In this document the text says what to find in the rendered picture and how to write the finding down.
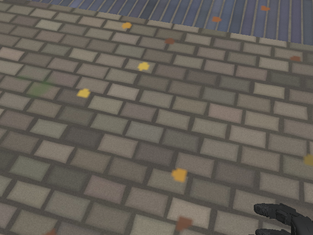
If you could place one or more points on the right robot hand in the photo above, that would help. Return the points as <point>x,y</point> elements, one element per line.
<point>300,224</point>

